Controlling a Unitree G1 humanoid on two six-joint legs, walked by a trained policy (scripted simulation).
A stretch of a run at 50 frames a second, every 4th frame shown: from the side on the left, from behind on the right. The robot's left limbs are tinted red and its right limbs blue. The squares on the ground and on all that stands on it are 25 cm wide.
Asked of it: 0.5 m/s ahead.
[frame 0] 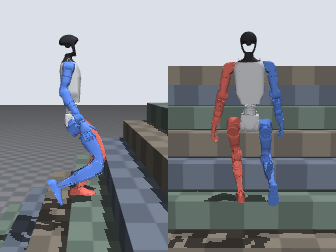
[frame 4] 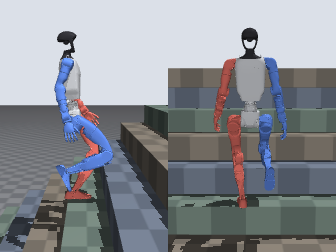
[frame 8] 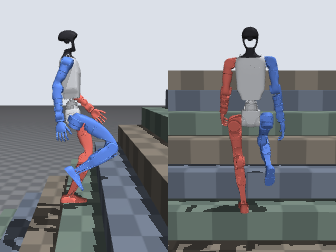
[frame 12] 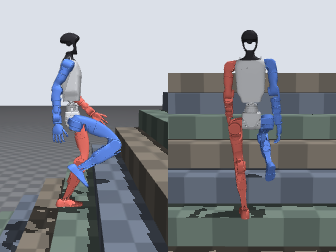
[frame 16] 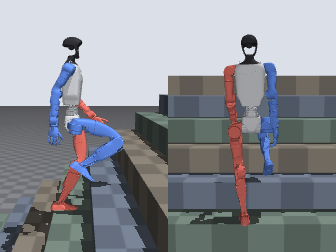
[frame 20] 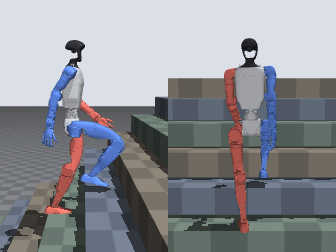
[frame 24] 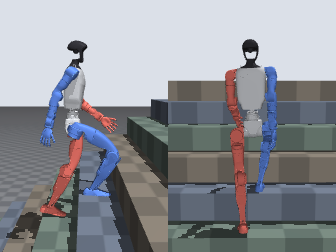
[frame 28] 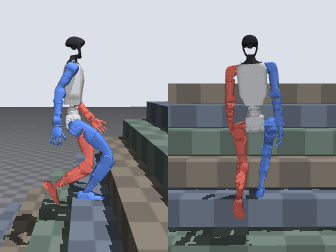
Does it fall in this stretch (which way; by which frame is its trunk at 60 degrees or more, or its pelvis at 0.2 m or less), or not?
no
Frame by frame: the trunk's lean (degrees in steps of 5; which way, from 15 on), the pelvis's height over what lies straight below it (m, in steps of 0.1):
0: 5, 0.9
4: 5, 0.7
8: 5, 0.7
12: 5, 0.8
16: 0, 0.8
20: 5, 0.8
24: 5, 0.8
28: 5, 0.6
